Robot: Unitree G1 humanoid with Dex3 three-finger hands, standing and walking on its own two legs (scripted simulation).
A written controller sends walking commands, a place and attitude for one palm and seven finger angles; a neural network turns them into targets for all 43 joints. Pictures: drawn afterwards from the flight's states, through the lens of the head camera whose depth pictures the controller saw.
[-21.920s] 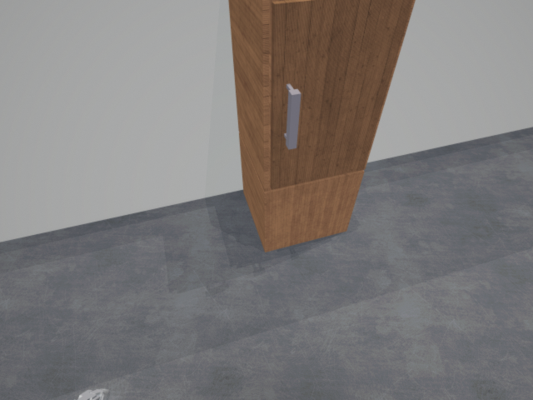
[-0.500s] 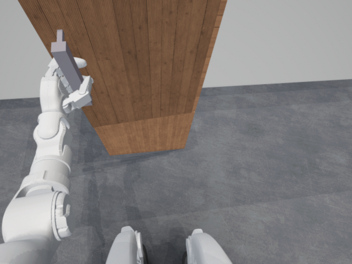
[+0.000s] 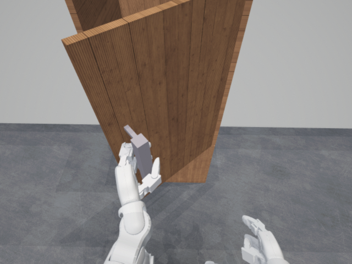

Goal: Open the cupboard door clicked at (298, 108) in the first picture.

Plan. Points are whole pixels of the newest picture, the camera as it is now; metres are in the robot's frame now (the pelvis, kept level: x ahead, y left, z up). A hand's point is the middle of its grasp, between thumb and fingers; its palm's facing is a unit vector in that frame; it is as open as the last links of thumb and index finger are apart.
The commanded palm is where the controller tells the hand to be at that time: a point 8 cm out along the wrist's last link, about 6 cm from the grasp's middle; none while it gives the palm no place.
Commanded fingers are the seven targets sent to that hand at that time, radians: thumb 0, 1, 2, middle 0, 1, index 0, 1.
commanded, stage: pull the door open along its arc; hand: left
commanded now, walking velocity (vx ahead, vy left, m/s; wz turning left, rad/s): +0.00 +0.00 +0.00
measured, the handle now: (139, 156) +0.35 +0.10 +0.04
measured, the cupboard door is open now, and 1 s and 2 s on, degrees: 41 43 47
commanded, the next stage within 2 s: open thumb and fingers to let go in 0.12 s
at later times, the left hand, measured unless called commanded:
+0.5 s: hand (161, 178) +0.30 +0.05 +0.04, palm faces +0.40 -0.92 -0.02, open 8.0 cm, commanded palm +0.25 +0.09 +0.03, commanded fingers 0.00 -0.15 0.45 -0.32 -1.24 -0.32 -1.24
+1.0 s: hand (160, 178) +0.30 +0.05 +0.03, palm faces +0.32 -0.95 -0.01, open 14.9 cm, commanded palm +0.26 +0.09 +0.03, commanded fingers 0.00 -0.50 0.30 -0.15 -0.30 -0.15 -0.30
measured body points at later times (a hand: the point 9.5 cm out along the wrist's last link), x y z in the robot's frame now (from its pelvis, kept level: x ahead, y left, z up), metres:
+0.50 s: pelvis -0.01 -0.05 +0.00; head +0.06 -0.08 +0.44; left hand +0.27 +0.09 +0.04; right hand +0.15 -0.27 -0.13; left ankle +0.03 +0.13 -0.66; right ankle -0.03 -0.09 -0.66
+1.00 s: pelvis -0.02 -0.01 -0.01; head +0.04 -0.02 +0.44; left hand +0.28 +0.10 +0.04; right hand +0.15 -0.23 -0.12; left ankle +0.03 +0.14 -0.66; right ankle -0.03 -0.09 -0.66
